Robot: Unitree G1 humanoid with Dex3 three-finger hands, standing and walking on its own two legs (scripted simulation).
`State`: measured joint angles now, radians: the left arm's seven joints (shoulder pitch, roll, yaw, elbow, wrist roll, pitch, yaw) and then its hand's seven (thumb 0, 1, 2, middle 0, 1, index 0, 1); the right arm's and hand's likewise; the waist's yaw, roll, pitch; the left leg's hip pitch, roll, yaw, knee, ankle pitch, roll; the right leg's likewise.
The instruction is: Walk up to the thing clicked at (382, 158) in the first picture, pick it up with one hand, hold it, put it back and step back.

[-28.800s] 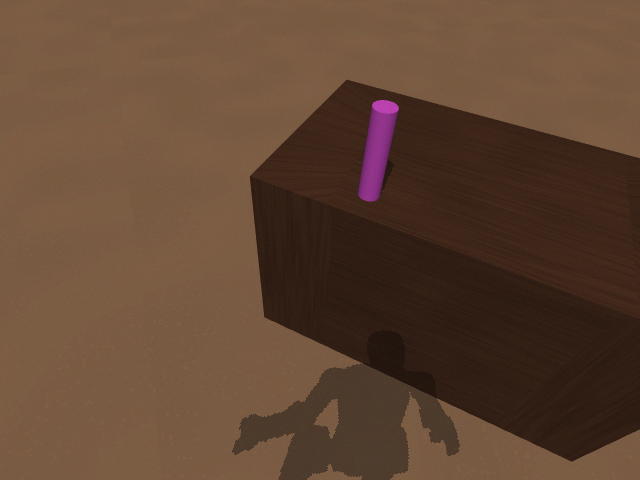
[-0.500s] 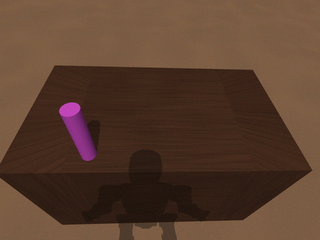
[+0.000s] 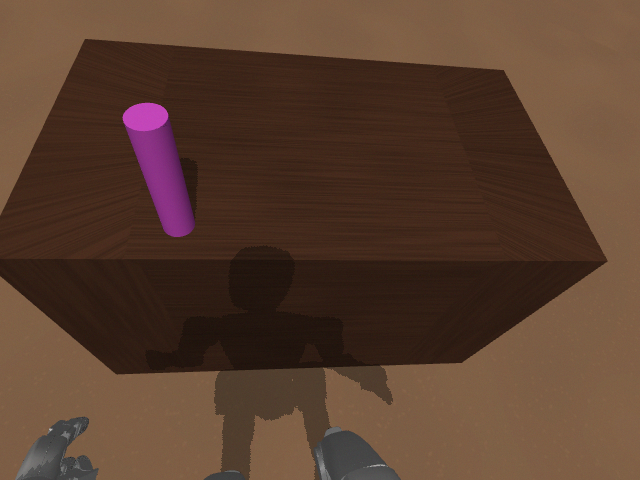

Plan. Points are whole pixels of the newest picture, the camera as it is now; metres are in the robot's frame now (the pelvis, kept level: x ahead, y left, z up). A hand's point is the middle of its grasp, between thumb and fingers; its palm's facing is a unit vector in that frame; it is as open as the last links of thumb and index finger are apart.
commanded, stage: step back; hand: left
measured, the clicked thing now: (165, 179) +0.52 +0.20 +0.01
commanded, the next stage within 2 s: none
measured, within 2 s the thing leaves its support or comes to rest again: neither
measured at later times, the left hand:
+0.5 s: hand out of the picture +0.03 +0.24 -0.12, palm faces -0.05 -0.92 -0.40, open 7.4 cm
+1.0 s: hand out of the picture -0.18 +0.23 -0.15, palm faces -0.09 -0.91 -0.40, open 7.4 cm
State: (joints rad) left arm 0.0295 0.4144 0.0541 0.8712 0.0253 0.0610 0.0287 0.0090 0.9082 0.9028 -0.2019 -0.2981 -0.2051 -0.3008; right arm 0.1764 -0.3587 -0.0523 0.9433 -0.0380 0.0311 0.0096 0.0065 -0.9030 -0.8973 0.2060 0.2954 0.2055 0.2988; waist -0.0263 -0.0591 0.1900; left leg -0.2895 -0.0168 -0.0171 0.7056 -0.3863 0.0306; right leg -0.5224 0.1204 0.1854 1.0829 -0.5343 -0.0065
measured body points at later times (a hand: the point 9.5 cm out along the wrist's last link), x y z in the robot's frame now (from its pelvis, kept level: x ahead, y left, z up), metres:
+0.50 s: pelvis -0.11 -0.01 +0.01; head -0.05 -0.02 +0.45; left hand +0.03 +0.29 -0.10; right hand -0.02 -0.33 -0.12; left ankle -0.14 +0.11 -0.68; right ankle -0.07 -0.14 -0.72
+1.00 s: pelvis -0.27 -0.04 +0.00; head -0.21 -0.04 +0.44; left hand -0.18 +0.28 -0.12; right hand -0.15 -0.36 -0.11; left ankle -0.15 +0.10 -0.71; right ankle -0.30 -0.16 -0.72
